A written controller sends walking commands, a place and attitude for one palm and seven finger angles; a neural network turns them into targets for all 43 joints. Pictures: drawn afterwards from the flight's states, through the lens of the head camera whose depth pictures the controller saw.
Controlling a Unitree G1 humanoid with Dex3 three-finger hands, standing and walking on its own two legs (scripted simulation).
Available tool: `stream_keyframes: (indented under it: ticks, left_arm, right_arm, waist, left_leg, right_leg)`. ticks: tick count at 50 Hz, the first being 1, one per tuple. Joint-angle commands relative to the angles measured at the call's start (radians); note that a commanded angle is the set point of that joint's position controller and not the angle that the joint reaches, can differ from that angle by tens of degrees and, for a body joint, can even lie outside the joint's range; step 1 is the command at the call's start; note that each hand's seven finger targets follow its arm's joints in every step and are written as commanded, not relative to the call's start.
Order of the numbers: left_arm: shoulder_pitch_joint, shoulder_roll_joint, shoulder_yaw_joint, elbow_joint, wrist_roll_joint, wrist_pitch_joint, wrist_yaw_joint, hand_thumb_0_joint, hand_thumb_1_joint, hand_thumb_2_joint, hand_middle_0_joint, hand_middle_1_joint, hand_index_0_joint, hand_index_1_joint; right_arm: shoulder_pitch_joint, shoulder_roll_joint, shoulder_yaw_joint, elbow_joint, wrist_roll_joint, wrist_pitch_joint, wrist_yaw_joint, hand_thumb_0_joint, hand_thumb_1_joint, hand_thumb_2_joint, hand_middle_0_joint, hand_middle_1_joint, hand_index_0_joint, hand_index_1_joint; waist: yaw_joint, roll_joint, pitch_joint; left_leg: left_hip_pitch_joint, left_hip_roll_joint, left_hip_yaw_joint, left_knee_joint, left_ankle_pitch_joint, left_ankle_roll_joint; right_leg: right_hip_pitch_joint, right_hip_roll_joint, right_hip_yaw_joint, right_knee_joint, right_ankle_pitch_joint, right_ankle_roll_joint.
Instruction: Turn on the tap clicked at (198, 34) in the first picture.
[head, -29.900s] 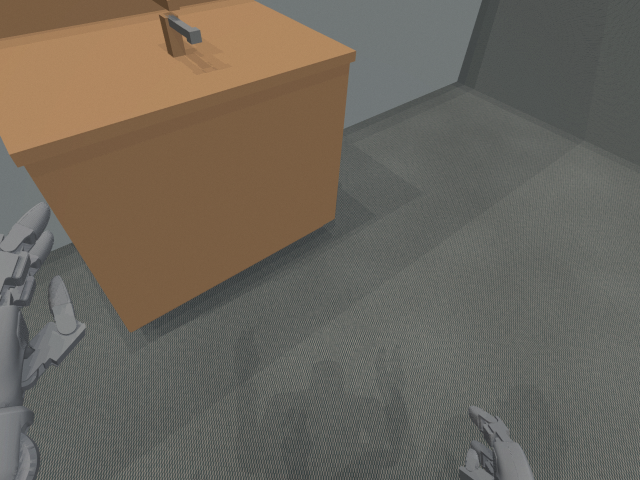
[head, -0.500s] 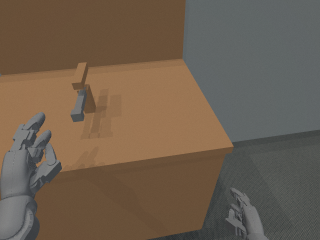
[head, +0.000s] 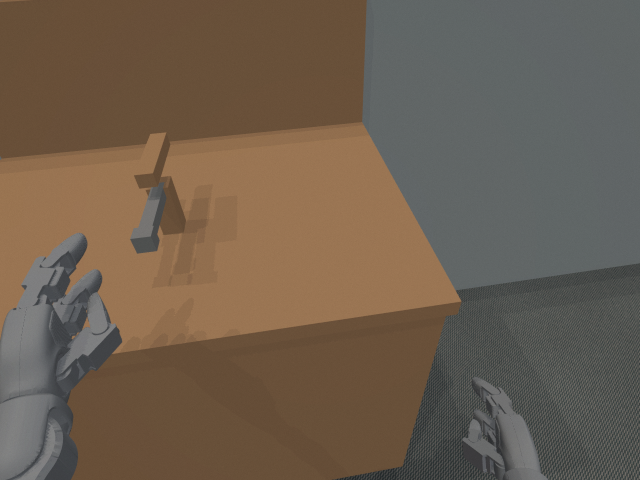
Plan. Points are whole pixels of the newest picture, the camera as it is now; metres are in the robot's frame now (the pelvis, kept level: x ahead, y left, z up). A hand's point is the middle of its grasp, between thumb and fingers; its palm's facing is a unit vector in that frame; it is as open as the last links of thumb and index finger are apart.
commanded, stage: turn the palm inward beside the body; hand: left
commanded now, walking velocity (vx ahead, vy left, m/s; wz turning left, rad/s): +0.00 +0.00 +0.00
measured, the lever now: (145, 239) +0.38 +0.31 +0.12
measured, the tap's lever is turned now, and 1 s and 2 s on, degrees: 0 0 0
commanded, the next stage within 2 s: reach beside the lever's end, fingers flat in 0.20 s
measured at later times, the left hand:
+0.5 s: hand (133, 324) +0.20 +0.22 +0.17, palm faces +0.47 -0.87 -0.14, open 7.4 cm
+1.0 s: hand (124, 291) +0.26 +0.26 +0.15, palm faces +0.49 -0.86 -0.12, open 7.5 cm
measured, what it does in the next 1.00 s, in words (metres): stands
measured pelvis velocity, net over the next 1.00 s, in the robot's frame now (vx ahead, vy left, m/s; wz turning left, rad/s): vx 0.02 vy -0.01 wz -0.03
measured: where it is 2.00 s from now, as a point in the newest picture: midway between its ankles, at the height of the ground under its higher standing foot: outside the picture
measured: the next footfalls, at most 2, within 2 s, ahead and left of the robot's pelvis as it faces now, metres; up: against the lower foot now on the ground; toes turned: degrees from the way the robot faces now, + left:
none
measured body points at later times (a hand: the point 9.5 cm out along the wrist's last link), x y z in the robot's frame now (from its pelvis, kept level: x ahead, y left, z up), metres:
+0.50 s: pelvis +0.01 -0.02 +0.00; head -0.03 -0.06 +0.45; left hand +0.17 +0.26 +0.18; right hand +0.22 -0.24 -0.07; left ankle +0.03 +0.11 -0.73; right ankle +0.00 -0.07 -0.73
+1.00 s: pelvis +0.02 -0.01 +0.00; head +0.00 -0.03 +0.45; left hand +0.22 +0.31 +0.16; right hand +0.21 -0.24 -0.08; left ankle +0.03 +0.11 -0.73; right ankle +0.00 -0.06 -0.73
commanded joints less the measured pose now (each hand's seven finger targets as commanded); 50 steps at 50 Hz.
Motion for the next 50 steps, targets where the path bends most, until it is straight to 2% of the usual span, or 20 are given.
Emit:
stream_keyframes:
  ticks: [1,4,6,9,11,19,20,24,26,30,32,34,35,37,39,42,43,44,47,50]
  left_arm:
    - [-0.121,0.137,0.076,-0.212,0.007,-0.062,0.002,0.0,0.9,0.9,-0.2,-0.3,-0.2,-0.3]
    - [-0.11,0.154,0.097,-0.215,0.004,-0.071,0.002,0.0,0.9,0.9,-0.2,-0.3,-0.2,-0.3]
    - [-0.115,0.143,0.09,-0.238,0.011,-0.087,0.008,0.0,0.9,0.9,-0.2,-0.3,-0.2,-0.3]
    - [-0.089,0.146,0.101,-0.218,0.006,-0.097,0.005,0.0,0.9,0.9,-0.2,-0.3,-0.2,-0.3]
    - [-0.093,0.13,0.086,-0.212,0.005,-0.096,0.003,0.0,0.9,0.9,-0.2,-0.3,-0.2,-0.3]
    - [-0.122,0.161,0.124,-0.153,-0.002,-0.083,-0.001,0.0,0.9,0.9,-0.2,-0.3,-0.2,-0.3]
    - [-0.134,0.175,0.139,-0.147,0.003,-0.09,0.002,0.0,0.9,0.9,-0.2,-0.3,-0.2,-0.3]
    - [-0.176,0.196,0.17,-0.087,-0.013,-0.091,0.003,0.0,0.9,0.9,-0.2,-0.3,-0.2,-0.3]
    - [-0.25,0.194,0.161,-0.057,-0.01,-0.1,0.006,0.0,0.9,0.9,-0.2,-0.3,-0.2,-0.3]
    - [-0.356,0.228,0.17,0.025,-0.007,-0.104,0.003,0.0,0.9,0.9,-0.2,-0.3,-0.2,-0.3]
    - [-0.418,0.225,0.141,0.046,-0.001,-0.102,0.001,0.0,0.9,0.9,-0.2,-0.3,-0.2,-0.3]
    - [-0.446,0.25,0.161,0.073,0.001,-0.104,0.002,0.0,0.9,0.9,-0.2,-0.3,-0.2,-0.3]
    - [-0.455,0.266,0.175,0.091,0.008,-0.107,0.005,0.0,0.9,0.9,-0.2,-0.3,-0.2,-0.3]
    - [-0.443,0.278,0.199,0.116,0.002,-0.109,0.003,0.0,0.9,0.9,-0.198,-0.295,-0.198,-0.295]
    - [-0.419,0.274,0.211,0.115,-0.006,-0.108,-0.005,0.0,0.9,0.9,-0.197,-0.29,-0.197,-0.29]
    - [-0.343,0.269,0.231,0.122,-0.01,-0.117,-0.013,0.0,0.9,0.9,-0.194,-0.282,-0.194,-0.282]
    - [-0.339,0.242,0.212,0.116,-0.015,-0.12,-0.021,0.0,0.9,0.9,-0.193,-0.28,-0.193,-0.28]
    - [-0.316,0.264,0.242,0.119,-0.018,-0.122,-0.023,0.0,0.9,0.9,-0.192,-0.278,-0.192,-0.278]
    - [-0.3,0.243,0.23,0.138,-0.013,-0.134,-0.034,0.0,0.9,0.9,-0.19,-0.27,-0.19,-0.27]
    - [-0.372,0.23,0.2,0.087,0.007,-0.163,-0.028,0.0,0.9,0.9,-0.187,-0.263,-0.187,-0.263]
  right_arm:
    - [-0.185,-0.098,-0.044,-0.186,0.003,-0.054,-0.006,0.0,-0.9,-0.9,0.2,0.3,0.2,0.3]
    - [-0.168,-0.102,-0.047,-0.19,0.0,-0.056,-0.005,0.0,-0.9,-0.9,0.2,0.3,0.2,0.3]
    - [-0.164,-0.096,-0.047,-0.189,0.0,-0.056,-0.002,0.0,-0.9,-0.9,0.2,0.3,0.2,0.3]
    - [-0.148,-0.101,-0.052,-0.192,-0.003,-0.058,0.001,0.0,-0.9,-0.9,0.2,0.3,0.2,0.3]
    - [-0.151,-0.096,-0.049,-0.19,0.001,-0.055,0.001,0.0,-0.9,-0.9,0.2,0.3,0.2,0.3]
    - [-0.151,-0.102,-0.056,-0.184,0.004,-0.052,-0.008,0.0,-0.9,-0.9,0.2,0.3,0.2,0.3]
    - [-0.155,-0.1,-0.052,-0.175,0.008,-0.051,-0.008,0.0,-0.9,-0.9,0.2,0.3,0.2,0.3]
    - [-0.155,-0.101,-0.058,-0.169,0.008,-0.049,-0.014,0.0,-0.9,-0.9,0.2,0.3,0.2,0.3]
    - [-0.166,-0.096,-0.057,-0.16,0.012,-0.052,-0.018,0.0,-0.9,-0.9,0.2,0.3,0.2,0.3]
    - [-0.193,-0.099,-0.057,-0.133,0.016,-0.061,-0.027,0.0,-0.9,-0.9,0.2,0.3,0.2,0.3]
    - [-0.208,-0.1,-0.06,-0.135,0.015,-0.063,-0.031,0.0,-0.9,-0.9,0.2,0.3,0.2,0.3]
    - [-0.217,-0.105,-0.065,-0.13,0.009,-0.065,-0.034,0.0,-0.9,-0.9,0.2,0.3,0.2,0.3]
    - [-0.223,-0.103,-0.064,-0.12,0.012,-0.06,-0.033,0.0,-0.9,-0.9,0.2,0.3,0.2,0.3]
    - [-0.208,-0.106,-0.068,-0.129,0.009,-0.056,-0.034,0.0,-0.9,-0.9,0.2,0.3,0.2,0.3]
    - [-0.203,-0.108,-0.07,-0.139,0.007,-0.05,-0.032,0.0,-0.9,-0.9,0.2,0.3,0.2,0.3]
    - [-0.16,-0.109,-0.072,-0.152,0.01,-0.043,-0.027,0.0,-0.9,-0.9,0.2,0.3,0.2,0.3]
    - [-0.151,-0.111,-0.069,-0.158,0.009,-0.044,-0.025,0.0,-0.9,-0.9,0.2,0.3,0.2,0.3]
    - [-0.133,-0.115,-0.072,-0.16,0.009,-0.043,-0.025,0.0,-0.9,-0.9,0.2,0.3,0.2,0.3]
    - [-0.108,-0.116,-0.074,-0.164,0.011,-0.04,-0.025,0.0,-0.9,-0.9,0.2,0.3,0.2,0.3]
    - [-0.113,-0.113,-0.073,-0.161,0.012,-0.053,-0.025,0.0,-0.9,-0.9,0.2,0.3,0.2,0.3]
  waist:
    - [0.003,-0.029,-0.062]
    - [0.006,-0.054,-0.084]
    - [0.004,-0.016,-0.102]
    - [0.004,-0.053,-0.118]
    - [0.0,-0.025,-0.093]
    - [-0.001,-0.062,-0.075]
    - [0.002,-0.041,-0.064]
    - [-0.006,-0.081,-0.063]
    - [-0.015,-0.045,-0.034]
    - [-0.025,-0.041,0.016]
    - [-0.029,-0.017,0.015]
    - [-0.025,-0.035,-0.012]
    - [-0.018,-0.011,-0.021]
    - [-0.013,-0.049,-0.074]
    - [-0.007,-0.054,-0.133]
    - [0.003,-0.049,-0.185]
    - [-0.003,-0.046,-0.182]
    - [0.002,-0.057,-0.199]
    - [-0.006,-0.069,-0.154]
    - [-0.015,0.01,-0.124]
  left_leg:
    - [0.081,0.036,-0.029,-0.079,0.158,0.01]
    - [0.08,0.035,-0.025,-0.07,0.191,0.011]
    - [0.097,0.033,-0.021,-0.067,0.219,0.008]
    - [0.093,0.034,-0.014,-0.052,0.26,0.01]
    - [0.09,0.033,-0.012,-0.055,0.247,0.009]
    - [0.069,0.031,-0.011,-0.054,0.213,0.015]
    - [0.074,0.028,-0.008,-0.057,0.207,0.014]
    - [0.034,0.03,-0.013,-0.048,0.156,0.013]
    - [0.033,0.028,-0.015,-0.049,0.115,0.012]
    - [-0.003,0.033,-0.024,-0.031,0.04,0.003]
    - [-0.018,0.036,-0.03,-0.028,0.013,-0.004]
    - [-0.03,0.041,-0.04,-0.021,0.016,-0.01]
    - [-0.025,0.036,-0.037,-0.027,0.018,-0.009]
    - [-0.036,0.038,-0.039,-0.032,0.037,-0.009]
    - [-0.03,0.035,-0.033,-0.032,0.08,-0.007]
    - [0.019,0.028,-0.018,-0.06,0.171,0.005]
    - [0.035,0.028,-0.012,-0.061,0.205,0.006]
    - [0.045,0.028,-0.008,-0.064,0.227,0.007]
    - [0.066,0.028,-0.002,-0.074,0.277,0.011]
    - [0.106,0.029,-0.005,-0.079,0.302,0.008]
  right_leg:
    - [-0.075,-0.07,0.069,-0.132,0.157,0.058]
    - [-0.056,-0.072,0.071,-0.123,0.21,0.062]
    - [-0.048,-0.073,0.073,-0.116,0.244,0.06]
    - [-0.03,-0.077,0.075,-0.105,0.328,0.067]
    - [-0.039,-0.078,0.08,-0.113,0.317,0.066]
    - [-0.032,-0.09,0.105,-0.135,0.32,0.081]
    - [-0.039,-0.084,0.105,-0.141,0.294,0.076]
    - [-0.036,-0.102,0.143,-0.164,0.259,0.095]
    - [-0.062,-0.106,0.163,-0.189,0.165,0.091]
    - [-0.092,-0.136,0.225,-0.244,-0.007,0.095]
    - [-0.097,-0.15,0.249,-0.255,-0.097,0.093]
    - [-0.075,-0.166,0.274,-0.251,-0.082,0.099]
    - [-0.074,-0.157,0.26,-0.248,-0.094,0.093]
    - [-0.036,-0.156,0.254,-0.218,-0.015,0.098]
    - [0.008,-0.157,0.245,-0.179,0.145,0.104]
    - [0.026,-0.11,0.157,-0.126,0.305,0.092]
    - [0.024,-0.107,0.147,-0.114,0.378,0.092]
    - [0.031,-0.097,0.129,-0.104,0.411,0.09]
    - [-0.001,-0.073,0.094,-0.097,0.429,0.079]
    - [-0.042,-0.061,0.078,-0.098,0.38,0.06]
